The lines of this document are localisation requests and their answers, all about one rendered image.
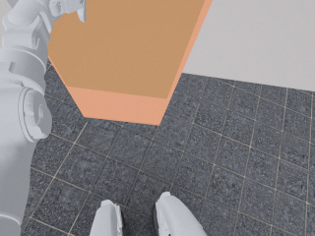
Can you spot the left robot upper arm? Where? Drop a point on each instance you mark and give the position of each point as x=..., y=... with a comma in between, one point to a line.
x=24, y=120

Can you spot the cupboard door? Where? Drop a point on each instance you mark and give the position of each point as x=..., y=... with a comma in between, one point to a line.
x=124, y=46

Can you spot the robot left shin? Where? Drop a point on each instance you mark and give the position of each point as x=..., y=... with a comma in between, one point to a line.
x=108, y=202

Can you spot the right robot thigh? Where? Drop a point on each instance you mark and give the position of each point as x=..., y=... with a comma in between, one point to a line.
x=178, y=217

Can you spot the left robot forearm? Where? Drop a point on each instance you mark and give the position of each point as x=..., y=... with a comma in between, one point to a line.
x=23, y=50

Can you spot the left robot hand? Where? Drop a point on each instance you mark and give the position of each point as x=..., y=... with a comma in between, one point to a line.
x=56, y=10

